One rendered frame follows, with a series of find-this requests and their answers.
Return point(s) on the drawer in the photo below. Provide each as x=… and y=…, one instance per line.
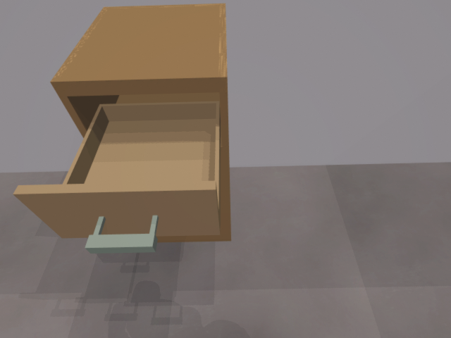
x=136, y=161

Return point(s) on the handle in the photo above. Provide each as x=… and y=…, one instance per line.
x=122, y=243

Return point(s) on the cabinet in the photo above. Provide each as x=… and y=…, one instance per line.
x=152, y=54

